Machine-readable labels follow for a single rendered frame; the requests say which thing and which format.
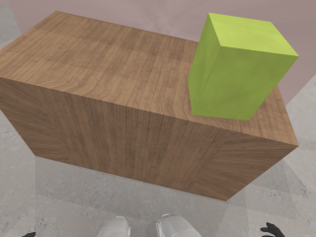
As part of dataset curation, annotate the robot right thigh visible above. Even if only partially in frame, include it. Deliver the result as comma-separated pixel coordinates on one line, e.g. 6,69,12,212
156,214,201,237

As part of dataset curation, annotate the right robot hand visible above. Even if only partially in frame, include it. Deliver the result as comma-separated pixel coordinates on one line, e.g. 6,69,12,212
260,222,285,237

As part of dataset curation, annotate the pedestal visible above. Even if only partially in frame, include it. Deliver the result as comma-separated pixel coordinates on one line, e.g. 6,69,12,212
0,11,299,201

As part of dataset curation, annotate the carton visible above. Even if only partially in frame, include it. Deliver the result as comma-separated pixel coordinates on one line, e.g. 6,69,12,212
188,13,299,120

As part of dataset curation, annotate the robot thigh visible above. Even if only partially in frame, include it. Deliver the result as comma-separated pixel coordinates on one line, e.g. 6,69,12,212
156,214,201,237
97,217,131,237

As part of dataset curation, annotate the robot left thigh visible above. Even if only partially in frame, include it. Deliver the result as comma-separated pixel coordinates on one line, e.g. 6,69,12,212
97,217,131,237

